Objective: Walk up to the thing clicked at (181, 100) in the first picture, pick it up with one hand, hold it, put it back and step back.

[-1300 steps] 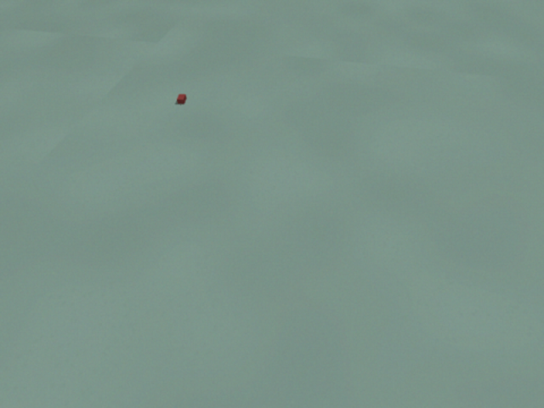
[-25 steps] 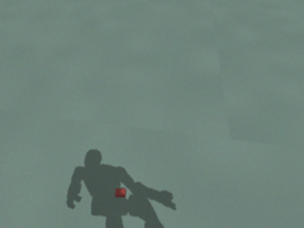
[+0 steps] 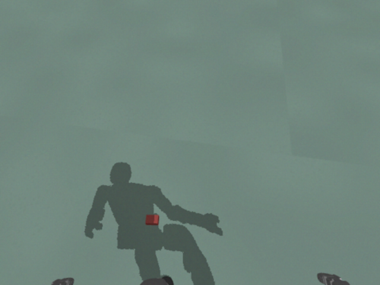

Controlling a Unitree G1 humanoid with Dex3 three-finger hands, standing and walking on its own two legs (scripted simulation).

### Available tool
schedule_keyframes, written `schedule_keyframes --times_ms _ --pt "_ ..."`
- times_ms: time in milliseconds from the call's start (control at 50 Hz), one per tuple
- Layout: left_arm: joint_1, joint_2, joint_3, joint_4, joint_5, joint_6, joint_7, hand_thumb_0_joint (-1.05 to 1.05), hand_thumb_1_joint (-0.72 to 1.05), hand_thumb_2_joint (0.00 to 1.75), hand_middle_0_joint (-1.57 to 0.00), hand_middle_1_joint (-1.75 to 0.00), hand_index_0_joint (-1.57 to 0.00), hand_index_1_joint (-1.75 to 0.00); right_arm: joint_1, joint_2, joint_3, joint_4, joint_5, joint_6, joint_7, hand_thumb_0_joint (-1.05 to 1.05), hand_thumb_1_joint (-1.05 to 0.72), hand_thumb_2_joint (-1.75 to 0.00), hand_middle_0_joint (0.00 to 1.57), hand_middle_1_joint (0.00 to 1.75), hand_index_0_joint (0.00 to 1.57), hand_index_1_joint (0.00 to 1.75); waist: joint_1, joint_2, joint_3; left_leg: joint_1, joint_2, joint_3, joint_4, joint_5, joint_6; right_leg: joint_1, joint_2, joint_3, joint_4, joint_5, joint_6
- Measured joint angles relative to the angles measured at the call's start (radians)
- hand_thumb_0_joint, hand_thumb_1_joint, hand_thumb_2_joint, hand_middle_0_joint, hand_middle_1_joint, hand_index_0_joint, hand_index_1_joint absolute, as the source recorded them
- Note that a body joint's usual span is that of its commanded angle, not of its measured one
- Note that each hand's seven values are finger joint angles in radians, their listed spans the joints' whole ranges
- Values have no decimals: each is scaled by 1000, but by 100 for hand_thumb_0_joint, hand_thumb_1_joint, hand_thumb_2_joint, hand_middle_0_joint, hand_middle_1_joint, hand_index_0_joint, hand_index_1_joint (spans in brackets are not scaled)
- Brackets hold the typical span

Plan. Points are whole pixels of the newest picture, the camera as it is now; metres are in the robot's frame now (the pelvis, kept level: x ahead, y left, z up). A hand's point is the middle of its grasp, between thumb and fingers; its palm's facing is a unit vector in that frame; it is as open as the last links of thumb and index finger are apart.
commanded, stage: walk up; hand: left
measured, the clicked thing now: (152, 219) +0.47 +0.22 -0.76
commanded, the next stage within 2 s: none
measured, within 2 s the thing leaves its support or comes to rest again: neither
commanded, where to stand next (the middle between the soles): +0.09 -0.02 m, yaw +1 degrees
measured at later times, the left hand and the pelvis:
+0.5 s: hand out of the picture +0.07 +0.29 -0.15, palm faces -0.03 -0.94 -0.34, open 7.4 cm; pelvis +0.00 +0.02 +0.00, yaw +2 degrees
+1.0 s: hand (77, 281) +0.14 +0.29 -0.17, palm faces +0.04 -0.94 -0.34, open 7.4 cm; pelvis -0.02 +0.03 -0.03, yaw +3 degrees
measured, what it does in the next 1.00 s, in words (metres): steps on the spot: left foot, then right foot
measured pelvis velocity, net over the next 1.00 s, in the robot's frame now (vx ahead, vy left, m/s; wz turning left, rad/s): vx -0.02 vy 0.03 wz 0.05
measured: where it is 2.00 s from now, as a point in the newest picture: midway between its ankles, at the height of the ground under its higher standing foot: outside the picture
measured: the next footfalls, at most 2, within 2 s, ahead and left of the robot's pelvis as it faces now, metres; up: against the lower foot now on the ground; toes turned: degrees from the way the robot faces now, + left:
left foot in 0.34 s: -0.01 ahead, +0.12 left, +0.00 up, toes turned +3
right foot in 0.64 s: +0.17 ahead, -0.11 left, +0.00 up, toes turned +0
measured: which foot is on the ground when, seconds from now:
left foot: down 0.00-0.12, up 0.14-0.32, down 0.34-0.66, up 0.68-0.92, down 0.94-1.00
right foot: down 0.00-0.34, up 0.36-0.62, down 0.64-0.96, up 0.98-1.00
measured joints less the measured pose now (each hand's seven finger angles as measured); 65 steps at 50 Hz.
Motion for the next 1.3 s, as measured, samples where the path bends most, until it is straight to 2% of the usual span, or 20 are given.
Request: schedule_keyframes --times_ms 120,180,240,320,340,380,460,560,640,680,720,800,880,920,960,1020,1060,1100,1200,1300 --pt "-4 17 9 -60 14 16 -3 0 90 90 -20 -30 -20 -30 -21 -32 -23 -62 -8 30 -1 0 -91 -89 21 30 21 30 -3 8 21 -95 1 -14 137 -52 10 -98 3 -9 151 -52 -17" --pt "4 10 12 -85 34 18 -5 0 90 90 -20 -30 -20 -30 -14 -43 -34 -93 -16 45 -3 0 -91 -89 20 30 21 30 7 -4 35 -167 -62 -63 378 -278 21 -123 -14 4 180 -52 -19" --pt "10 -8 11 -96 48 12 3 0 90 90 -20 -30 -21 -30 23 -53 -43 -116 -14 39 5 0 -91 -89 20 30 21 30 9 6 33 -174 -93 -90 556 -317 14 -128 -19 3 152 -30 -20" --pt "52 -8 11 -117 69 -1 -12 1 90 90 -20 -30 -21 -30 142 -37 -40 -107 -33 10 28 0 -91 -89 20 30 21 30 -12 -6 -37 22 -48 -22 250 -378 19 -127 -41 -26 151 -58 -29" --pt "67 0 13 -126 66 -1 -16 1 90 90 -20 -30 -21 -30 173 -27 -43 -103 -43 -1 29 0 -91 -89 20 30 21 30 -18 -27 -48 69 -60 -9 157 -287 29 -137 -55 -17 196 -118 -36" --pt "98 4 17 -131 59 0 -14 1 90 90 -20 -30 -21 -30 229 -10 -45 -102 -61 -19 27 0 -91 -89 20 30 21 30 -26 -49 -61 105 -75 4 128 -236 41 -177 -27 42 351 -227 -35" --pt "140 24 18 -116 38 -20 -31 1 90 90 -20 -30 -21 -30 319 9 -32 -97 -54 -48 22 1 -91 -89 21 30 21 30 -53 -57 -65 205 -68 -6 -1 -194 43 -241 28 97 442 -139 -22" --pt "153 39 20 -113 19 -25 -23 1 90 90 -20 -30 -20 -30 336 2 -25 -112 -42 -44 5 1 -90 -89 21 30 21 30 -52 -45 -24 263 -43 13 -28 -210 31 -237 5 65 270 -37 -11" --pt "124 27 19 -120 9 -24 -1 1 90 90 -20 -30 -20 -30 301 -10 -26 -138 -13 -2 -12 1 -90 -89 21 30 21 30 -41 -22 6 224 -35 28 119 -311 20 -143 -8 9 75 110 -27" --pt "86 4 19 -128 10 -27 10 1 90 90 -20 -30 -20 -30 249 -18 -24 -143 5 16 -22 1 -90 -89 21 30 21 30 -35 18 37 150 -26 -14 287 -365 22 -150 13 -5 95 92 -17" --pt "49 -13 6 -156 7 -29 15 1 90 90 -20 -30 -20 -30 198 -18 -20 -164 10 33 -33 1 -91 -89 20 30 21 30 -28 30 64 53 -70 -77 498 -445 22 -168 9 -5 116 83 -21" --pt "-15 -38 -13 -207 17 -14 24 1 90 90 -20 -30 -21 -30 136 -24 -16 -199 10 32 -34 1 -91 -89 20 30 21 30 -18 41 70 -73 -93 -115 692 -439 7 -198 -8 -10 117 96 -23" --pt "-63 -38 -13 -243 39 4 23 0 90 90 -20 -30 -21 -30 119 -26 -10 -204 0 19 -25 0 -91 -89 20 30 21 30 -13 21 50 -61 -54 -71 523 -417 -2 -242 -31 -22 158 89 -17" --pt "-81 -27 -11 -256 36 15 19 0 90 90 -20 -30 -21 -30 122 -27 -11 -199 -10 10 -23 0 -91 -89 21 30 21 30 -12 0 42 -23 -44 -48 371 -347 -1 -273 -46 -25 201 79 -6" --pt "-91 -2 -1 -258 24 29 16 0 90 90 -20 -30 -21 -30 118 -10 -15 -188 -29 2 -25 0 -91 -89 21 30 21 30 0 -65 53 -8 -76 -9 334 -305 20 -305 -68 22 261 49 -12" --pt "-69 10 15 -222 18 55 20 0 90 90 -20 -30 -21 -30 132 -5 -13 -191 -40 3 -15 0 -91 -89 21 30 21 30 -22 -60 48 -18 -55 -24 336 -296 34 -345 46 121 486 -208 -28" --pt "-41 25 22 -207 12 61 21 0 90 90 -20 -30 -21 -30 139 2 -12 -189 -45 2 -22 0 -90 -89 21 30 21 30 -22 -65 41 -14 -41 -26 290 -263 34 -361 104 158 663 -231 -31" --pt "1 37 30 -195 12 51 14 0 90 90 -20 -30 -20 -30 148 3 -15 -188 -45 -13 -28 0 -90 -89 21 30 21 30 -16 -67 35 -6 -29 -22 242 -234 32 -330 114 155 710 -201 -26" --pt "158 61 32 -143 33 20 -32 1 90 90 -20 -30 -20 -30 210 -17 -29 -224 -57 -52 0 1 -90 -89 21 30 21 30 -13 -58 -28 45 8 12 165 -220 45 -154 56 92 480 -248 7" --pt "220 70 29 -114 35 -21 -46 1 90 90 -20 -30 -20 -30 278 -61 -37 -257 -56 -56 25 0 -90 -89 21 30 21 30 -30 -25 -50 87 42 26 141 -223 27 -44 17 19 213 -268 -14"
